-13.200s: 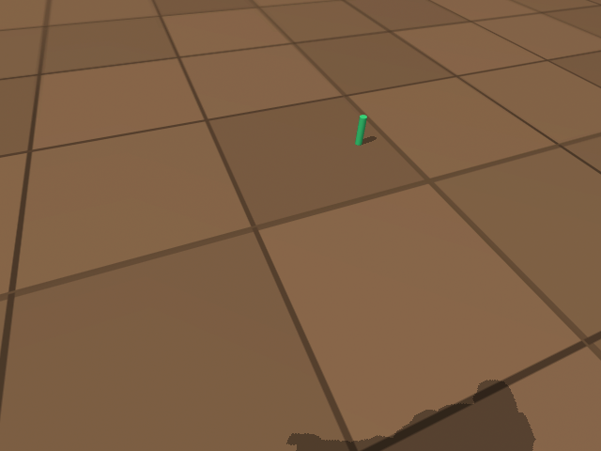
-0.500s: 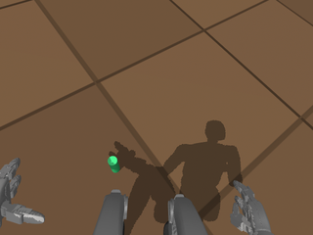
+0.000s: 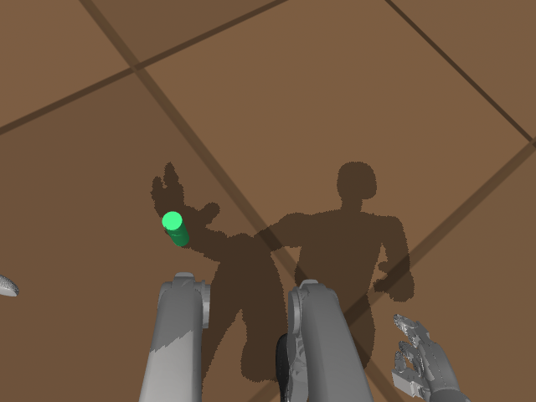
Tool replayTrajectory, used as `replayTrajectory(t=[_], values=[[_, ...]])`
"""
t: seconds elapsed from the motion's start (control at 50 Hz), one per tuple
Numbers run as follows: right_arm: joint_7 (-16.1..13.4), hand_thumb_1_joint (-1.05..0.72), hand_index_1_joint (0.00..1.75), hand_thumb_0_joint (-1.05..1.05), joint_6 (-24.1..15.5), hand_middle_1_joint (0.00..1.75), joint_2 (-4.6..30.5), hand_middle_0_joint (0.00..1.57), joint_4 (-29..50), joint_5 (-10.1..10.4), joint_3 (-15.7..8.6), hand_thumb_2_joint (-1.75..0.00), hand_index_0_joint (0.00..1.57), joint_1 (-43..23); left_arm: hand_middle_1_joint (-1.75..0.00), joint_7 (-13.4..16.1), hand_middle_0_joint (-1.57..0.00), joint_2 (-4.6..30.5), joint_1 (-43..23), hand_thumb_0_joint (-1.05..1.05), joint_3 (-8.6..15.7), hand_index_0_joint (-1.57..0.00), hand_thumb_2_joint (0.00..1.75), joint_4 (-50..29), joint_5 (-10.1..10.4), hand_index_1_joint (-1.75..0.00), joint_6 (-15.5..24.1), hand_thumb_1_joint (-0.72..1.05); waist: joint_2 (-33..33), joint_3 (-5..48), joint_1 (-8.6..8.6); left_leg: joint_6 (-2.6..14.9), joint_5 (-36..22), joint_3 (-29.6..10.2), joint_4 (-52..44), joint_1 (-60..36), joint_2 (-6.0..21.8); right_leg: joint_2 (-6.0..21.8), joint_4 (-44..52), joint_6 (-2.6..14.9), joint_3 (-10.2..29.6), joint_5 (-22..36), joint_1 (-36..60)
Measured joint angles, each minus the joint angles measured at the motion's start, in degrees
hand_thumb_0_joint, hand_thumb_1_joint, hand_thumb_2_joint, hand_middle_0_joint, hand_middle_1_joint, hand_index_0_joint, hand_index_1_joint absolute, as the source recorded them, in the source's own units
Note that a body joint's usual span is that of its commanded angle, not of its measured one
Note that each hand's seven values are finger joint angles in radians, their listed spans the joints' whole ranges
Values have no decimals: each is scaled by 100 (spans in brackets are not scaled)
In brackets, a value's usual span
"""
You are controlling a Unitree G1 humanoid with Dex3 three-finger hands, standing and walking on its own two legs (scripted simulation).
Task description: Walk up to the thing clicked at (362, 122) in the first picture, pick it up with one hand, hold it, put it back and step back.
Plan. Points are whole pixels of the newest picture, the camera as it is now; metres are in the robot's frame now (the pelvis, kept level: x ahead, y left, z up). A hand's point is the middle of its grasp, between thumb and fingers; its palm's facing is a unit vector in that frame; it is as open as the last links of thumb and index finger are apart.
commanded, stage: go down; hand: left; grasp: from the side
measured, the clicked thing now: (177, 230) +0.44 +0.19 -0.39
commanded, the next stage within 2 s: approach in 1.20 s
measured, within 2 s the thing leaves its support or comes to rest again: neither
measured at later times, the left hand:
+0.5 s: hand (6, 218) +0.36 +0.37 -0.08, palm faces +0.11 -0.99 -0.12, open 17.4 cm
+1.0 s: hand (10, 214) +0.37 +0.38 -0.09, palm faces +0.10 -0.99 -0.10, open 17.4 cm
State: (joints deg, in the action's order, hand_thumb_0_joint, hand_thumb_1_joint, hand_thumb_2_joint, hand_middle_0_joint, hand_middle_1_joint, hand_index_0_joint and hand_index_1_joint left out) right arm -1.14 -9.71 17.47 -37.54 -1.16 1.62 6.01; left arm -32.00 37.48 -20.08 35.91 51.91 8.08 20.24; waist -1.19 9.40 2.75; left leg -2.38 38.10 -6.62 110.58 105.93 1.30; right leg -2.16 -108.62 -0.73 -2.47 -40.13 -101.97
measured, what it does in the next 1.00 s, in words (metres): lowers itself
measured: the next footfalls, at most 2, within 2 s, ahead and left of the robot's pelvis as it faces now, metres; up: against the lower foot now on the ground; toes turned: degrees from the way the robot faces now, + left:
none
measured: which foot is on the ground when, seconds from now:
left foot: down 0.00-1.00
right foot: down 0.00-1.00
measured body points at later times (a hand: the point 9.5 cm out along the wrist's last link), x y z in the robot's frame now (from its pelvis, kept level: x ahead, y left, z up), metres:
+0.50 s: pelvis -0.01 +0.00 -0.06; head +0.19 +0.06 +0.34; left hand +0.35 +0.43 -0.07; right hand +0.15 -0.27 -0.17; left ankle +0.07 +0.14 -0.45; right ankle +0.07 -0.12 -0.45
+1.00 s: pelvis -0.02 +0.00 -0.09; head +0.18 +0.06 +0.31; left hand +0.36 +0.43 -0.09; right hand +0.14 -0.27 -0.19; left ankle +0.07 +0.14 -0.45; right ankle +0.07 -0.12 -0.45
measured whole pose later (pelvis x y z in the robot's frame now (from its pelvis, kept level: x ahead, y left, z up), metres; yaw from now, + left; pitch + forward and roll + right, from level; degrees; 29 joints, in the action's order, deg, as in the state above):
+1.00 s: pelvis -0.02 +0.00 -0.09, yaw -2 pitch +32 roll -6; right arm -0.4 -9.0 19.6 -38.3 -1.7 4.6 5.8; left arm -39.7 45.2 -30.3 42.5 57.1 10.1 21.1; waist -1.6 7.3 4.7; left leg -2.4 38.7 -8.2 127.3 121.0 0.4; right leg -2.6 -124.8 -1.5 -3.2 -41.0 -116.3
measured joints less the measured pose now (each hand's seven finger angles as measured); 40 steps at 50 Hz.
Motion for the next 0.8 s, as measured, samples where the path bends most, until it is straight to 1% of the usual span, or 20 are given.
replayTrajectory(t=[0.08, 0.14, 0.28, 0.38, 0.54, 0.8], values=[[1, -87, 30, 1, 18, 30, 52, 21, -15, 7, 61, -89, 20, 10, -10, -134, -5, 114, -155, -1, 116, -5, 10, 86, -3, -10, 0, -55, 27, 21, 68, 13, 41, -29, 245, 232, -1, -14, -207, -18, -18, -28, -208], [9, -87, 30, 1, 39, 30, 74, 21, -30, 19, 87, -89, 20, 23, -10, -191, -5, 179, -215, -1, 210, -5, 10, 115, 37, -10, 2, -54, 39, 33, 103, 25, 69, -38, 399, 356, -2, -22, -345, -34, -19, -51, -322], [40, -88, 30, 1, 63, 30, 109, 21, -27, 27, 109, -89, 20, 21, -9, -319, -5, 329, -356, -1, 326, -5, 10, 238, 117, -9, 50, -54, 34, -23, 104, 46, 68, -43, 687, 635, -17, -27, -627, -61, -11, -56, -590], [60, -89, 30, 1, 52, 30, 117, 21, -49, -5, 148, -90, 20, -11, -9, -419, -5, 397, -543, -1, 381, -5, 9, 283, 135, -9, 136, -53, -22, -94, 87, 38, 58, -60, 902, 845, -36, -25, -848, -66, -17, -59, -796], [75, -89, 30, 1, 66, 30, 135, 21, -60, -41, 218, -90, 20, -80, -8, -535, -4, 511, -782, -1, 491, -4, 9, 342, 115, -8, 118, -53, -22, -135, 147, 11, 63, -104, 1217, 1112, -65, -23, -1168, -62, -43, -83, -1051], [80, -89, 30, 1, 93, 30, 181, 21, -48, -24, 273, -90, 20, -14, -8, -679, -4, 714, -872, -1, 613, -4, 9, 466, 186, -8, 47, -52, -12, -172, 163, 6, 58, -126, 1494, 1372, -66, -45, -1445, -72, -48, -73, -1318]])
